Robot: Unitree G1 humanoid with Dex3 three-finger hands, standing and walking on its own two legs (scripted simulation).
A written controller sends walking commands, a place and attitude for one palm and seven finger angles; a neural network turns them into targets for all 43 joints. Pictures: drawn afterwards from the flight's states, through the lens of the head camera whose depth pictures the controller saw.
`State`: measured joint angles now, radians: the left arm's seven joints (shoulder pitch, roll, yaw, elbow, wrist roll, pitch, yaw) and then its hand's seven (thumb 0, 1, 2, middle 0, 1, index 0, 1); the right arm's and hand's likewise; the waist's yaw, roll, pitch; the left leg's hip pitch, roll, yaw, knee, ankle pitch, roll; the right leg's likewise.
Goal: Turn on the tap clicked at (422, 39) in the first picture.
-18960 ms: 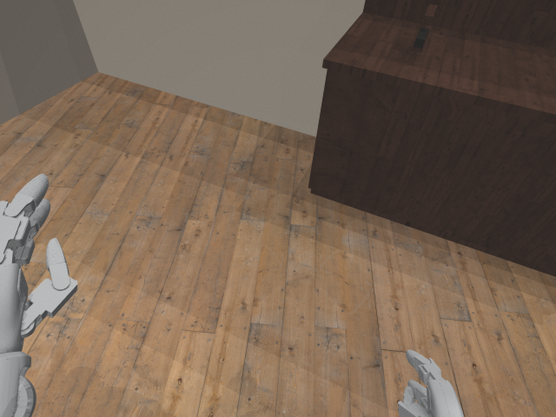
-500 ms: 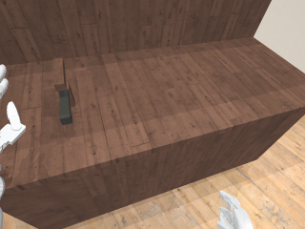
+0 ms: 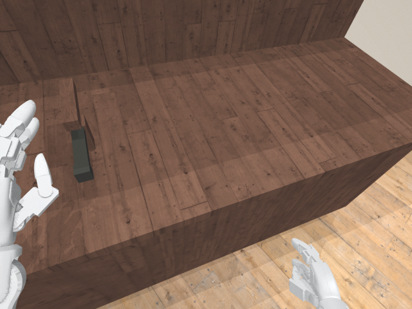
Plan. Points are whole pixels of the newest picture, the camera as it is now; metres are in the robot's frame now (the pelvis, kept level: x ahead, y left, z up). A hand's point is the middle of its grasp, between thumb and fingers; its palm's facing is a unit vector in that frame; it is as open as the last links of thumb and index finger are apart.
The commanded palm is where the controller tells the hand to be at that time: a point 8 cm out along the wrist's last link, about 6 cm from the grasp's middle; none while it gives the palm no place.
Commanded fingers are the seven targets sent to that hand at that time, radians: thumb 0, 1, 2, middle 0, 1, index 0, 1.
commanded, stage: come to a stop and stand still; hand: left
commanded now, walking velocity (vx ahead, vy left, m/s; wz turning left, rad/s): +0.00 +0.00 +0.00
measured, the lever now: (83, 172) +0.33 +0.27 +0.05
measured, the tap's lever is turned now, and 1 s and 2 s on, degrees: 0 0 0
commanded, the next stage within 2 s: look again from close up in 0.06 s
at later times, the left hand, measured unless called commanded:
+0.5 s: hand (69, 221) +0.20 +0.20 +0.16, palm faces +0.37 -0.86 -0.34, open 7.5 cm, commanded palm +0.14 +0.24 +0.18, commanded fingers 0.00 0.90 0.90 -0.20 -0.30 -0.20 -0.30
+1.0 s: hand (31, 171) +0.23 +0.24 +0.21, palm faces +0.46 -0.79 -0.40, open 7.5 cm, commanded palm +0.14 +0.25 +0.18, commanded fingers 0.00 0.90 0.90 -0.20 -0.30 -0.20 -0.30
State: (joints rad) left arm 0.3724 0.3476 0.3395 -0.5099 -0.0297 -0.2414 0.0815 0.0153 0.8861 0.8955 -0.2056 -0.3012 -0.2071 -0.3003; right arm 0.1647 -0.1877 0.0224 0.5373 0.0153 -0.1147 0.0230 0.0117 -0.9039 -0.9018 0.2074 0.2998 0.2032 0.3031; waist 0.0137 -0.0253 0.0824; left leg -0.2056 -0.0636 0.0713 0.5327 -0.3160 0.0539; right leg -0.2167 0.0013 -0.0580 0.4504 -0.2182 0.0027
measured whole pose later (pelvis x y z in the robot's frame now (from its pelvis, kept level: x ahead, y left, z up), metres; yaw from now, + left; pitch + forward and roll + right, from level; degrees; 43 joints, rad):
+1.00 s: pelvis -0.03 -0.03 +0.00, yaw -2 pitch +0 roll -1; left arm 0.19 0.45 0.49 -0.36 -0.06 -0.24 0.09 0.02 0.89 0.90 -0.20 -0.30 -0.21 -0.30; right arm 0.18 -0.22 0.01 0.56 0.03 -0.13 0.04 0.01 -0.91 -0.90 0.20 0.30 0.20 0.30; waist 0.04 0.01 0.09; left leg -0.25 -0.04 0.10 0.51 -0.26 0.09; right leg -0.29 0.03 -0.03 0.48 -0.18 -0.02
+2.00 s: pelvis -0.03 -0.02 +0.00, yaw -2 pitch -2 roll -1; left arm 0.39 0.35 0.33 -0.40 -0.04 -0.19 0.09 0.01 0.89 0.90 -0.21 -0.30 -0.21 -0.30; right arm 0.21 -0.20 0.04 0.56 0.02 -0.08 -0.02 0.01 -0.90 -0.90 0.21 0.30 0.20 0.30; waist 0.04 -0.02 0.03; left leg -0.18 -0.04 0.09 0.45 -0.25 0.08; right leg -0.21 0.03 -0.04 0.40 -0.15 -0.02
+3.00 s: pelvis -0.01 -0.03 +0.00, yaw -1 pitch -1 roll -1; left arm 0.40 0.37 0.35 -0.44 -0.04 -0.23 0.09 0.01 0.88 0.90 -0.21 -0.30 -0.21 -0.30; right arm 0.17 -0.19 0.03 0.53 0.01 -0.13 -0.02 0.01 -0.90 -0.90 0.21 0.30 0.20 0.30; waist 0.02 -0.04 0.05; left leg -0.19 -0.04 0.08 0.47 -0.27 0.08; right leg -0.22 0.03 -0.05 0.42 -0.19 -0.02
